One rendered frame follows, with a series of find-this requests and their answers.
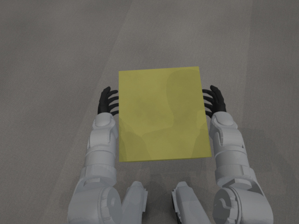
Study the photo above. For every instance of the robot right forearm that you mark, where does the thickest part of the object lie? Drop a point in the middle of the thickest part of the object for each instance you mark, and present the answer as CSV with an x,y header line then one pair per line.
x,y
230,154

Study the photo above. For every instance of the robot right hand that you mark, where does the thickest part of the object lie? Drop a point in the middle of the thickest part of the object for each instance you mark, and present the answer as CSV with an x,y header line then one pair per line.
x,y
217,101

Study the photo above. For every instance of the robot right upper arm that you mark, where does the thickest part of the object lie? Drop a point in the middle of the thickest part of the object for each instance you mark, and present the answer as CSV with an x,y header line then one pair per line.
x,y
238,206

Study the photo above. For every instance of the robot left hand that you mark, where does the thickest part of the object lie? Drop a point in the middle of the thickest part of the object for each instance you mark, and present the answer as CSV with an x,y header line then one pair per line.
x,y
104,101

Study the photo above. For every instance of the left robot shin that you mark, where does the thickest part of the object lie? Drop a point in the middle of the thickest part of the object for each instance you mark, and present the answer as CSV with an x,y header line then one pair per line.
x,y
135,183

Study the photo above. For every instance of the robot right thigh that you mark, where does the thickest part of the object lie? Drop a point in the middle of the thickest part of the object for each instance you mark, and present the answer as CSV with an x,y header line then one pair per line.
x,y
188,206

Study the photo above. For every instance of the robot left upper arm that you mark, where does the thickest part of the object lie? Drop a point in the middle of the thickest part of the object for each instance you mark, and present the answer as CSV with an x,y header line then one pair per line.
x,y
101,205

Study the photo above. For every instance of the robot left forearm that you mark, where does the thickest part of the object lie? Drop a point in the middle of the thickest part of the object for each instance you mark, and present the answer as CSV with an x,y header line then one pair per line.
x,y
99,168

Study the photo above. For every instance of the carton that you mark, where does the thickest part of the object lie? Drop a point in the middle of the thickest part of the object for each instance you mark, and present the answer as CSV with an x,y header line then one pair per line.
x,y
162,115

